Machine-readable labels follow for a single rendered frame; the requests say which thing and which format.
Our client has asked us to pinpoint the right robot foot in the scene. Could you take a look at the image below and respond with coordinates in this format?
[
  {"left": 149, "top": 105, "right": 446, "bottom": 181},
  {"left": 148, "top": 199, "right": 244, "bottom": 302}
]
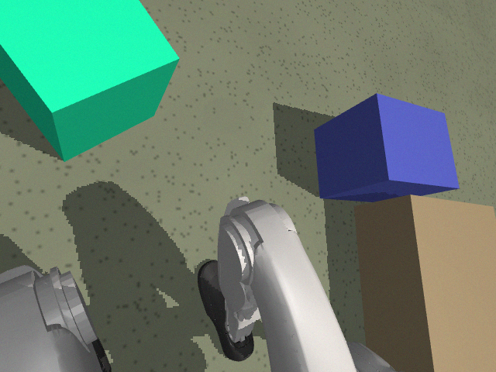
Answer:
[{"left": 198, "top": 260, "right": 254, "bottom": 361}]

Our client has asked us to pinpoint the right robot hand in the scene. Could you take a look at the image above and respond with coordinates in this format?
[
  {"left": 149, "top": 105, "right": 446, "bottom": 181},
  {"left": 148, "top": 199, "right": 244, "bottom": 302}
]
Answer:
[{"left": 346, "top": 342, "right": 397, "bottom": 372}]

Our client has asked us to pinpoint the left robot foot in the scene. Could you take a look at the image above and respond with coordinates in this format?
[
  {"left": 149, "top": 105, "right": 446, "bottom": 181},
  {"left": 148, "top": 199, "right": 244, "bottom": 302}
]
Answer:
[{"left": 92, "top": 338, "right": 112, "bottom": 372}]

